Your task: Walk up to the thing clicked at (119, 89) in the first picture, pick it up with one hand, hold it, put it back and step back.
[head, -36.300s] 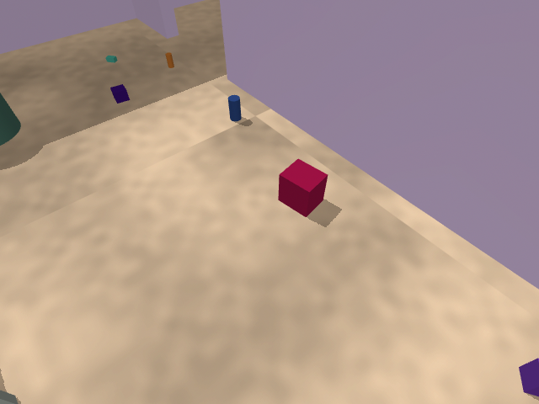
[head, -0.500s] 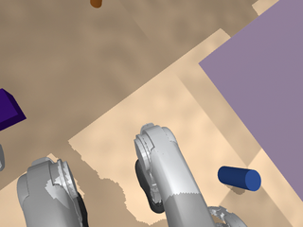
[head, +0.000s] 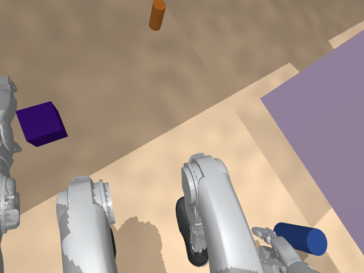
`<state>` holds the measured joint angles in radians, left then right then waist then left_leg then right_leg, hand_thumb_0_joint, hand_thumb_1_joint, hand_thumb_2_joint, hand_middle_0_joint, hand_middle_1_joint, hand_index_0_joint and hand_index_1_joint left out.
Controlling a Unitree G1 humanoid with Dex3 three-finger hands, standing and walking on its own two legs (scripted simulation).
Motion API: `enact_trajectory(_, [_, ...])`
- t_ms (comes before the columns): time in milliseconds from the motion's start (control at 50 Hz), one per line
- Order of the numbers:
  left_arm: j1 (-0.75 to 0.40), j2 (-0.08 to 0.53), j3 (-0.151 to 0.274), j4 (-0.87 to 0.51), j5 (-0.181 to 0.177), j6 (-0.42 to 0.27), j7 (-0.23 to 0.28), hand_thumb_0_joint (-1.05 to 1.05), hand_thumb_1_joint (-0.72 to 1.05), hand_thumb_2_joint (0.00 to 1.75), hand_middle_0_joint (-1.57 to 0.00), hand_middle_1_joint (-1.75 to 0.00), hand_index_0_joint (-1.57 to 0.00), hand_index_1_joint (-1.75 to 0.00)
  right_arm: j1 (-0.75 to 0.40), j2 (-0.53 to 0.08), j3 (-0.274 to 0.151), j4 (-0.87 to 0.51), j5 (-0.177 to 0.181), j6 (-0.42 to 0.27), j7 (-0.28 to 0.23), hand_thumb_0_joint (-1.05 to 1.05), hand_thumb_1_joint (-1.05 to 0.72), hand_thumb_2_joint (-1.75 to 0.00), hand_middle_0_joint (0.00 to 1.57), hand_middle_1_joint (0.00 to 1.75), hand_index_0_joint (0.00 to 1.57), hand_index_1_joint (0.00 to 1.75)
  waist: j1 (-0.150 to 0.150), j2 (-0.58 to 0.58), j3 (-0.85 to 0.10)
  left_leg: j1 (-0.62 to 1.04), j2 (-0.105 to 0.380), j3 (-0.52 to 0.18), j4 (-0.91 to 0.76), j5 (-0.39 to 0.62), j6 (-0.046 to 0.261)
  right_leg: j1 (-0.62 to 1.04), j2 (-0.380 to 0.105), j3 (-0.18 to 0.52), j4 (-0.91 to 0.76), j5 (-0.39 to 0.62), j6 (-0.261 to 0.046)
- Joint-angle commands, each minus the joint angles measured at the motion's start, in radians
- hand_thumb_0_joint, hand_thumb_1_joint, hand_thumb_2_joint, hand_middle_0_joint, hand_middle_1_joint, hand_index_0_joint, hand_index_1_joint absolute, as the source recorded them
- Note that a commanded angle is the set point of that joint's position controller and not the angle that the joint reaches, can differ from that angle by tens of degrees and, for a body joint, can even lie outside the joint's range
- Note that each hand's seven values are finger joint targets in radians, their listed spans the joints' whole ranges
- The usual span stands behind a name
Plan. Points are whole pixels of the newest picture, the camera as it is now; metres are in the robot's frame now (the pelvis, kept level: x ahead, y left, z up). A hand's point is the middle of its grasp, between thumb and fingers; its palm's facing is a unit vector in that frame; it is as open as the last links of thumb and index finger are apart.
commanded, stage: approach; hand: left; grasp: from above
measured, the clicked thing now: (43, 124) +0.50 +0.27 -0.30
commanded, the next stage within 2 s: rest palm in 0.42 s
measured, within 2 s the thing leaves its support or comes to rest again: neither
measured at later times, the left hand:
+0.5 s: hand (21, 125) +0.46 +0.28 -0.18, palm faces -0.44 -0.12 -0.89, open 13.8 cm
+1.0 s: hand (32, 125) +0.47 +0.27 -0.22, palm faces -0.44 -0.13 -0.89, open 14.2 cm
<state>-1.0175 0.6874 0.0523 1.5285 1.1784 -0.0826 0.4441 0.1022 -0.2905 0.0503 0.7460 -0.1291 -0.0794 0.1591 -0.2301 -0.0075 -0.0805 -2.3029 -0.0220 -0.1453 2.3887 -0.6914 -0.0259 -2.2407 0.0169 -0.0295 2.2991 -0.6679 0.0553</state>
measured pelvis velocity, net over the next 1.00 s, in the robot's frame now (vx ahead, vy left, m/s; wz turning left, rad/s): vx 0.00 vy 0.00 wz -0.05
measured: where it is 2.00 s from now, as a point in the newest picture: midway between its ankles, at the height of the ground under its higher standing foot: (152, 256)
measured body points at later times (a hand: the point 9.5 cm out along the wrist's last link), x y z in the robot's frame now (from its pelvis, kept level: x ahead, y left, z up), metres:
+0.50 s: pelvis +0.00 +0.00 +0.00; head +0.25 +0.06 +0.37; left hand +0.48 +0.28 -0.13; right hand +0.01 -0.26 -0.10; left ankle +0.07 +0.13 -0.30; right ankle +0.10 -0.14 -0.30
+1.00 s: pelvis +0.00 +0.00 -0.02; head +0.26 +0.08 +0.34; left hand +0.49 +0.27 -0.17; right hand +0.02 -0.27 -0.10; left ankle +0.07 +0.13 -0.30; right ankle +0.10 -0.14 -0.30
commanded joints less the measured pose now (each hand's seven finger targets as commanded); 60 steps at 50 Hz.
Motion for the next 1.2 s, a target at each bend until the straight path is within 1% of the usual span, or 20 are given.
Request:
enact_trajectory(0, [-0.473,0.236,0.006,-0.049,0.004,0.014,0.033,0.0,-0.56,1.04,-0.08,-1.0,-0.07,-1.01,0.261,-0.251,-0.046,0.026,-0.011,-0.014,-0.017,0.0,-0.89,-0.89,0.2,0.3,0.2,0.3,-0.09,0.265,-0.566,0.453,0.006,0.101,-0.244,0.092,0.054,0.277,0.023,-0.122,-0.241,0.138,-0.09])
enact_trajectory(40, [-0.479,0.211,-0.01,0.015,0.008,0.027,0.023,0.0,-0.56,1.02,-0.08,-0.99,-0.07,-1.0,0.256,-0.256,-0.031,0.015,-0.014,-0.015,-0.019,0.0,-0.89,-0.89,0.2,0.3,0.2,0.3,-0.108,0.287,-0.554,0.468,0.006,0.092,-0.26,0.106,0.048,0.272,0.024,-0.134,-0.227,0.156,-0.093])
enact_trajectory(120, [-0.404,0.265,0.018,0.058,0.024,0.051,0.001,0.0,-0.55,0.99,-0.08,-0.99,-0.07,-0.99,0.257,-0.271,-0.015,-0.023,-0.01,0.0,-0.019,0.0,-0.89,-0.89,0.2,0.3,0.2,0.3,-0.076,0.326,-0.604,0.504,0.002,0.087,-0.265,0.189,0.041,0.316,0.021,-0.139,-0.2,0.226,-0.095])
enact_trajectory(200, [-0.358,0.29,0.036,-0.037,0.005,0.055,-0.029,0.0,-0.51,0.98,-0.11,-0.98,-0.1,-0.98,0.27,-0.262,-0.014,-0.052,-0.003,0.021,-0.013,0.0,-0.89,-0.89,0.2,0.3,0.2,0.3,-0.056,0.313,-0.665,0.502,0.003,0.102,-0.247,0.265,0.048,0.405,0.025,-0.13,-0.2,0.299,-0.086])
enact_trajectory(240, [-0.325,0.305,0.066,-0.092,-0.015,0.049,-0.029,0.0,-0.49,0.96,-0.14,-0.95,-0.13,-0.96,0.28,-0.257,-0.019,-0.058,-0.002,0.031,-0.007,0.0,-0.89,-0.89,0.2,0.3,0.2,0.3,-0.035,0.34,-0.695,0.501,0.002,0.107,-0.248,0.291,0.045,0.426,0.023,-0.128,-0.192,0.318,-0.084])
enact_trajectory(300, [-0.295,0.261,0.061,-0.153,-0.027,0.037,-0.03,0.0,-0.51,0.97,-0.13,-0.93,-0.11,-0.94,0.293,-0.248,-0.034,-0.053,0.005,0.041,0.0,0.0,-0.89,-0.89,0.2,0.3,0.2,0.3,-0.037,0.322,-0.695,0.504,0.006,0.104,-0.246,0.269,0.046,0.406,0.027,-0.133,-0.198,0.301,-0.085])
enact_trajectory(360, [-0.311,0.277,0.075,-0.226,-0.017,0.011,-0.016,0.0,-0.52,0.99,-0.14,-0.9,-0.11,-0.92,0.294,-0.25,-0.046,-0.039,0.005,0.038,0.001,0.0,-0.89,-0.89,0.2,0.3,0.2,0.3,-0.038,0.346,-0.669,0.508,0.007,0.1,-0.244,0.221,0.044,0.352,0.024,-0.134,-0.19,0.256,-0.09])
enact_trajectory(400, [-0.338,0.313,0.107,-0.294,0.0,-0.005,0.004,0.0,-0.5,1.02,-0.17,-0.89,-0.14,-0.92,0.31,-0.251,-0.048,-0.033,0.001,0.033,0.003,0.0,-0.89,-0.89,0.2,0.3,0.2,0.3,-0.037,0.372,-0.71,0.521,0.006,0.106,-0.239,0.221,0.044,0.371,0.021,-0.129,-0.192,0.257,-0.088])
enact_trajectory(440, [-0.302,0.305,0.114,-0.325,-0.009,-0.01,0.021,0.0,-0.49,1.06,-0.18,-0.89,-0.14,-0.93,0.304,-0.249,-0.063,-0.033,0.006,0.026,0.002,0.0,-0.89,-0.89,0.2,0.3,0.2,0.3,-0.028,0.362,-0.734,0.538,0.007,0.106,-0.252,0.2,0.045,0.361,0.019,-0.127,-0.2,0.236,-0.091])
enact_trajectory(500, [-0.373,0.291,0.091,-0.319,0.001,-0.006,0.03,0.0,-0.48,1.11,-0.19,-0.92,-0.15,-0.96,0.313,-0.246,-0.066,-0.015,0.003,0.017,-0.001,0.0,-0.89,-0.89,0.2,0.3,0.2,0.3,-0.057,0.356,-0.71,0.523,0.011,0.108,-0.255,0.171,0.048,0.335,0.02,-0.122,-0.217,0.213,-0.092])
enact_trajectory(560, [-0.355,0.218,0.043,-0.135,-0.004,0.006,0.025,0.0,-0.6,1.03,-0.08,-0.92,-0.05,-0.95,0.311,-0.234,-0.059,0.006,-0.007,0.007,-0.005,0.0,-0.89,-0.9,0.2,0.3,0.2,0.3,-0.088,0.271,-0.585,0.442,0.009,0.104,-0.249,0.101,0.055,0.291,0.029,-0.125,-0.241,0.141,-0.091])
enact_trajectory(620, [-0.336,0.192,0.01,-0.011,-0.003,0.0,0.003,0.0,-0.58,1.03,-0.08,-0.94,-0.05,-0.96,0.309,-0.244,-0.04,0.01,-0.015,-0.008,-0.006,0.0,-0.89,-0.9,0.2,0.3,0.2,0.3,-0.107,0.208,-0.5,0.373,0.003,0.097,-0.245,0.057,0.061,0.293,0.03,-0.128,-0.253,0.093,-0.088])
enact_trajectory(720, [-0.35,0.223,-0.001,0.05,0.018,-0.026,-0.002,0.0,-0.54,1.0,-0.09,-0.95,-0.07,-0.97,0.287,-0.261,-0.007,-0.006,-0.023,-0.022,-0.006,0.0,-0.88,-0.89,0.2,0.3,0.2,0.3,-0.108,0.239,-0.524,0.42,0.002,0.085,-0.229,0.131,0.054,0.322,0.028,-0.144,-0.214,0.172,-0.086])
enact_trajectory(780, [-0.392,0.296,0.044,0.038,0.036,-0.043,0.045,0.0,-0.54,1.0,-0.1,-0.93,-0.08,-0.95,0.291,-0.275,0.005,-0.015,-0.033,-0.027,-0.003,0.0,-0.89,-0.89,0.2,0.3,0.2,0.3,-0.104,0.275,-0.573,0.45,0.004,0.083,-0.212,0.191,0.048,0.339,0.028,-0.15,-0.189,0.228,-0.083])
enact_trajectory(880, [-0.411,0.315,0.066,0.093,0.072,-0.044,0.128,0.0,-0.53,0.99,-0.11,-0.91,-0.09,-0.93,0.286,-0.277,0.022,-0.023,-0.064,-0.045,0.009,0.0,-0.89,-0.9,0.2,0.3,0.2,0.3,-0.134,0.317,-0.522,0.43,0.011,0.09,-0.184,0.164,0.051,0.313,0.037,-0.153,-0.179,0.218,-0.081])
enact_trajectory(980, [-0.379,0.38,0.12,0.003,0.064,-0.032,0.184,0.0,-0.54,1.0,-0.12,-0.9,-0.09,-0.92,0.276,-0.296,0.019,-0.028,-0.076,-0.064,0.026,0.0,-0.89,-0.9,0.2,0.3,0.2,0.3,-0.105,0.426,-0.621,0.521,0.018,0.082,-0.184,0.209,0.035,0.326,0.035,-0.168,-0.143,0.249,-0.088])
enact_trajectory(1020, [-0.403,0.345,0.105,0.034,0.059,-0.021,0.19,0.0,-0.55,1.01,-0.09,-0.91,-0.07,-0.94,0.284,-0.293,0.018,-0.014,-0.086,-0.072,0.04,0.0,-0.89,-0.9,0.2,0.3,0.2,0.3,-0.14,0.407,-0.582,0.493,0.022,0.08,-0.162,0.193,0.038,0.295,0.035,-0.175,-0.135,0.246,-0.084])
enact_trajectory(1060, [-0.418,0.331,0.089,0.035,0.041,-0.016,0.183,0.0,-0.56,1.02,-0.09,-0.91,-0.07,-0.94,0.287,-0.292,0.023,-0.007,-0.086,-0.077,0.051,0.0,-0.89,-0.9,0.2,0.3,0.2,0.3,-0.155,0.383,-0.557,0.461,0.024,0.074,-0.144,0.171,0.046,0.299,0.039,-0.173,-0.144,0.236,-0.081])
enact_trajectory(1140, [-0.34,0.384,0.126,0.009,0.027,-0.008,0.179,0.0,-0.58,1.03,-0.08,-0.92,-0.05,-0.95,0.294,-0.311,0.022,-0.001,-0.086,-0.087,0.063,0.0,-0.89,-0.9,0.2,0.3,0.2,0.3,-0.111,0.418,-0.608,0.501,0.023,0.065,-0.161,0.224,0.035,0.337,0.04,-0.182,-0.133,0.264,-0.085])
enact_trajectory(1180, [-0.331,0.334,0.091,0.054,0.027,-0.002,0.165,0.0,-0.59,1.03,-0.07,-0.93,-0.04,-0.95,0.287,-0.299,0.03,0.008,-0.088,-0.09,0.076,0.0,-0.89,-0.9,0.2,0.3,0.2,0.3,-0.134,0.394,-0.578,0.486,0.027,0.06,-0.143,0.244,0.038,0.325,0.045,-0.185,-0.119,0.288,-0.084])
